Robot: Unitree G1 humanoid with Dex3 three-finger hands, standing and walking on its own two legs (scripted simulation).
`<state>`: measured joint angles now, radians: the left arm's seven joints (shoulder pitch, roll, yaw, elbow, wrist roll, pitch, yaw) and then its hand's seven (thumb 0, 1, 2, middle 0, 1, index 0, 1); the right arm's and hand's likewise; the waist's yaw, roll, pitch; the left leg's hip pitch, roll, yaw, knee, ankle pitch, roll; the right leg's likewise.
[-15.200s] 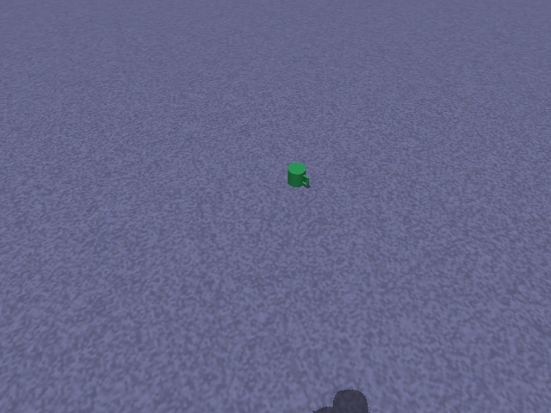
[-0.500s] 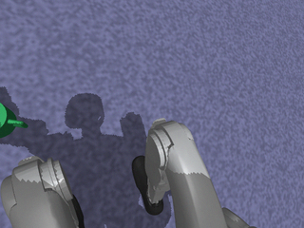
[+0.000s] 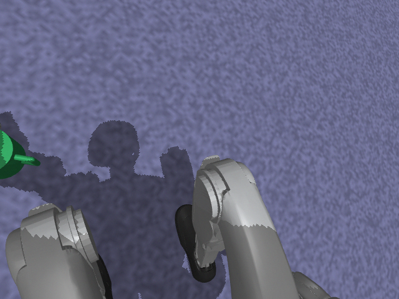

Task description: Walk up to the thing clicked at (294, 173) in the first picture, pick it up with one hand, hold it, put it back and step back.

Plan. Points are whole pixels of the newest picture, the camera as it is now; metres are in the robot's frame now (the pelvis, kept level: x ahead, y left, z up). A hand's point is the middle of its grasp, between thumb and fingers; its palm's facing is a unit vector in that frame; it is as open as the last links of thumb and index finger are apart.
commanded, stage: settle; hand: left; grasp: from above
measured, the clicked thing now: (2, 156) +0.43 +0.27 -0.26
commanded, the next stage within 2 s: lift in 0.66 s
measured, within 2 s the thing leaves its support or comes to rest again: leaves its support in 0.20 s
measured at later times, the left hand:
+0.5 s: hand out of the picture +0.42 +0.30 -0.14, palm faces -0.45 -0.09 -0.89, open 11.7 cm
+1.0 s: hand out of the picture +0.41 +0.31 -0.08, palm faces -0.44 -0.09 -0.89, open 11.6 cm
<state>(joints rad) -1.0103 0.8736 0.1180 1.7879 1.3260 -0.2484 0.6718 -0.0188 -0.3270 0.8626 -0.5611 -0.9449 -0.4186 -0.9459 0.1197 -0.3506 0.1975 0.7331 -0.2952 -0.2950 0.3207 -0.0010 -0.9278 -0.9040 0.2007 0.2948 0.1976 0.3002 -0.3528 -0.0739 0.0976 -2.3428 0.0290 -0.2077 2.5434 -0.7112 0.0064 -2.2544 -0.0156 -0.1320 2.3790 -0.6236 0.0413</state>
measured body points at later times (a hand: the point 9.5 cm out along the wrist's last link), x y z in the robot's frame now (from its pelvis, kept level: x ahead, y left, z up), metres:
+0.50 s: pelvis +0.01 -0.01 +0.04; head +0.24 +0.07 +0.42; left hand +0.44 +0.30 -0.09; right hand +0.11 -0.27 -0.07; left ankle +0.07 +0.13 -0.27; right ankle +0.12 -0.12 -0.27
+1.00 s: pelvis +0.00 +0.00 +0.07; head +0.21 +0.07 +0.46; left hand +0.43 +0.31 -0.03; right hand +0.09 -0.28 -0.03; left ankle +0.07 +0.13 -0.27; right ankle +0.12 -0.12 -0.27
